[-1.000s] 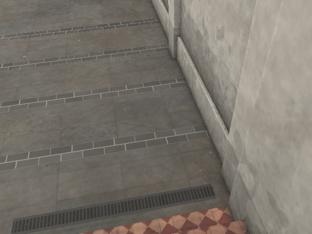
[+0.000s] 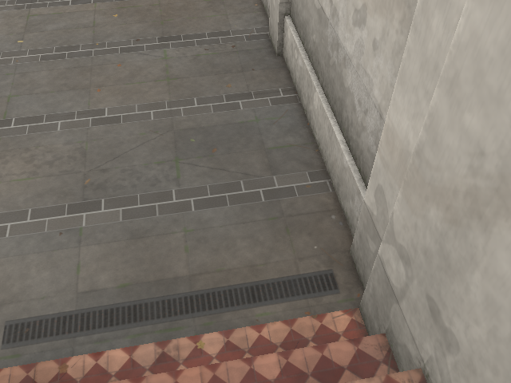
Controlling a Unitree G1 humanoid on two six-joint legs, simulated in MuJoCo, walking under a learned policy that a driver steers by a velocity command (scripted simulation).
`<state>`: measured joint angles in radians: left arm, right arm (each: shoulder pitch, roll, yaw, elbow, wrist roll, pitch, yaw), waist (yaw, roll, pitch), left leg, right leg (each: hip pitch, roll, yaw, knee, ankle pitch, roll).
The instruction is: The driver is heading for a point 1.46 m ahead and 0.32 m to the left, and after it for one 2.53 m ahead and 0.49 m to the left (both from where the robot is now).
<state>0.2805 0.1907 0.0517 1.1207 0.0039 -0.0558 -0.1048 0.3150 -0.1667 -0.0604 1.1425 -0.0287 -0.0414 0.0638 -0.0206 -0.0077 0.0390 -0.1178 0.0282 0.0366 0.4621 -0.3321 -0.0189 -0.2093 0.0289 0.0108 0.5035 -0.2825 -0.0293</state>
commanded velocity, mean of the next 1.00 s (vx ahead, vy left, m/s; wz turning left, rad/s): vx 0.37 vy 0.00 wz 0.01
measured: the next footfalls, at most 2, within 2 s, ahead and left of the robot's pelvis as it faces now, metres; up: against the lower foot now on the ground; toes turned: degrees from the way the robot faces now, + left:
right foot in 0.40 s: +0.19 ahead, -0.14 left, +0.00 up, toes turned -11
right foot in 0.92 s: +0.41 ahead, -0.12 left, -0.22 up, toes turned -6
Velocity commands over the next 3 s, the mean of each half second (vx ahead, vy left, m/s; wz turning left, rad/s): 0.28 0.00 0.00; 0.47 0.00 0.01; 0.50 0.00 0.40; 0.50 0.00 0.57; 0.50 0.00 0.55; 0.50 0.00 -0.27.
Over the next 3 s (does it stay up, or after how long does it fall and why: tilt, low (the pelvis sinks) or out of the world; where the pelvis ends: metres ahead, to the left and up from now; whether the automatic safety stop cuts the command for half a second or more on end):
stays up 2.00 0.40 -1.08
